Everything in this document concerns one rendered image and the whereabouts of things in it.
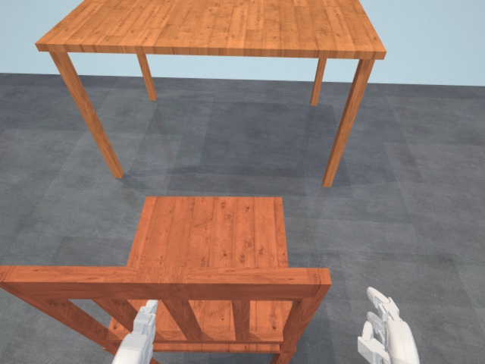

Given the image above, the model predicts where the robot left hand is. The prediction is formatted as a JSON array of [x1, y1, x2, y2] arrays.
[[112, 300, 158, 364]]

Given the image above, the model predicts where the table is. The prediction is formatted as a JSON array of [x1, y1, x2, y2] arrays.
[[35, 0, 386, 187]]

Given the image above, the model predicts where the chair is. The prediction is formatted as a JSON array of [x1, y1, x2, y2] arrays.
[[0, 196, 332, 364]]

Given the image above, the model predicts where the robot right hand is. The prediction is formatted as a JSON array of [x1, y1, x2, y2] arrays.
[[358, 287, 420, 364]]

